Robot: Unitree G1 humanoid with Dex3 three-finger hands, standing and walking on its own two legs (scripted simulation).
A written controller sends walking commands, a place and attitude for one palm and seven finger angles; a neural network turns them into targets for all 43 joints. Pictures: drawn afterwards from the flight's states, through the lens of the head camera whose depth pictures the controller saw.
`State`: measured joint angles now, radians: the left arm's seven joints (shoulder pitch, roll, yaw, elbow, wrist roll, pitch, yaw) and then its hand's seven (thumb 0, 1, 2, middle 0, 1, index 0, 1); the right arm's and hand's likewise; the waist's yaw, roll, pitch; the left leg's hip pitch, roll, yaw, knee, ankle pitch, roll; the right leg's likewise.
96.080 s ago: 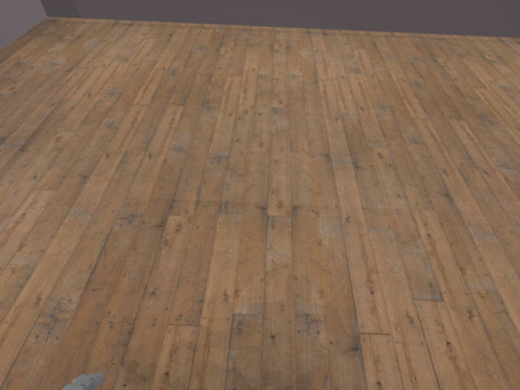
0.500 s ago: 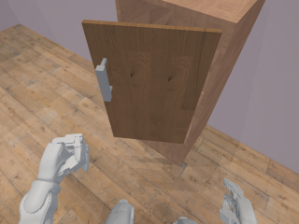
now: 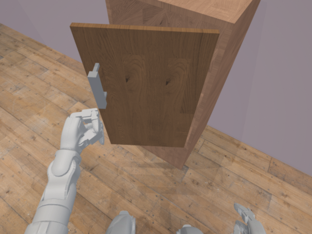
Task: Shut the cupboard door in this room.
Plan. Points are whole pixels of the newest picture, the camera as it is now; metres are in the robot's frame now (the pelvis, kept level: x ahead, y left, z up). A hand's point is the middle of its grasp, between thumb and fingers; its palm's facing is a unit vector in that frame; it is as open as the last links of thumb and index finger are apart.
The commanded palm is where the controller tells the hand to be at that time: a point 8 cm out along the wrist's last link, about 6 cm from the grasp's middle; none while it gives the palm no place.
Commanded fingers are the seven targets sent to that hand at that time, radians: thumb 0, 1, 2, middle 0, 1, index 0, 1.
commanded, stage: bring the fist close to the handle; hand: left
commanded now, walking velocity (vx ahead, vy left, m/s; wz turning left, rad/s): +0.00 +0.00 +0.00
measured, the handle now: (99, 86) +0.51 +0.18 +0.06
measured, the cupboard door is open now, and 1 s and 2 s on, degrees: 30 30 14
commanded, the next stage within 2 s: push the door shut along its arc in 0.68 s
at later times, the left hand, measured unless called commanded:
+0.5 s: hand (109, 111) +0.42 +0.14 +0.07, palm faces -0.03 -1.00 -0.02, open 3.1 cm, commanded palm +0.39 +0.19 +0.06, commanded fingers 0.00 0.90 0.90 -1.30 -1.50 -1.30 -1.50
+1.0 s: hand (109, 108) +0.43 +0.14 +0.07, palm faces -0.08 -1.00 -0.03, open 3.1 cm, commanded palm +0.42 +0.19 +0.06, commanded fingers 0.00 0.90 0.90 -1.30 -1.50 -1.30 -1.50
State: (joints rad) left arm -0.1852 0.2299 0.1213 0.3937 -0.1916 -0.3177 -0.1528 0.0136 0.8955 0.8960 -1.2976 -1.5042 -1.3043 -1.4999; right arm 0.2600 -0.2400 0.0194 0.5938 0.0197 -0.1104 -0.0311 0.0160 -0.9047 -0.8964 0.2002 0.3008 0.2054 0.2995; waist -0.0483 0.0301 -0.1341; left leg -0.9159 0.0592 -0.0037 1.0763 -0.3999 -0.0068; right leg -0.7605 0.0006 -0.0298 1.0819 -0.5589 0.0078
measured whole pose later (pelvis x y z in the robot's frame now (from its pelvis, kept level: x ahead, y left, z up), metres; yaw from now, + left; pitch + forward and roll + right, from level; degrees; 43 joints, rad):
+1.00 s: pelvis -0.01 +0.00 -0.01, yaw +0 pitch +16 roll -2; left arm -0.62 0.28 0.21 0.91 -0.14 -0.44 -0.19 0.01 0.89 0.90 -1.30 -1.50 -1.31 -1.50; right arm 0.27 -0.24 0.01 0.64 0.01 -0.03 -0.01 0.01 -0.91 -0.90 0.20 0.30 0.21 0.30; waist -0.09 0.03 -0.13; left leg -0.99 0.07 -0.01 1.10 -0.39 -0.01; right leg -0.84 0.01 -0.03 1.11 -0.55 0.00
